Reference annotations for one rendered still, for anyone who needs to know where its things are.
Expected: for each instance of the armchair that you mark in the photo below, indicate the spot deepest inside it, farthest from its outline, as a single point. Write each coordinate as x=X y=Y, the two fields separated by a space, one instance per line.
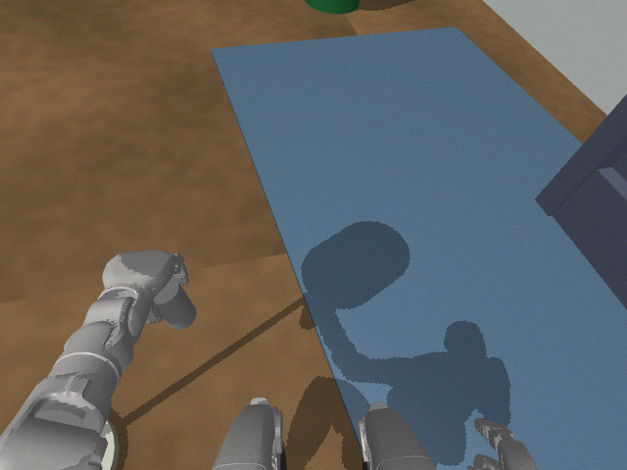
x=588 y=199

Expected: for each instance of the left robot hand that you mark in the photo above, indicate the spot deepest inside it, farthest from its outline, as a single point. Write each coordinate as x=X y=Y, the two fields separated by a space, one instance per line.
x=150 y=270

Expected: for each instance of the can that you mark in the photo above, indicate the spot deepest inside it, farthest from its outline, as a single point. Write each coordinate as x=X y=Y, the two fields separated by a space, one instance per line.
x=176 y=308

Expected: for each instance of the left robot arm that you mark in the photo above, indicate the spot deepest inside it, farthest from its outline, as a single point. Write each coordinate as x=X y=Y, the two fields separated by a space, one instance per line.
x=60 y=423

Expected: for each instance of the right robot hand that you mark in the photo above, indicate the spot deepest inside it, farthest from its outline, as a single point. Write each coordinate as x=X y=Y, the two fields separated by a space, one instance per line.
x=513 y=455

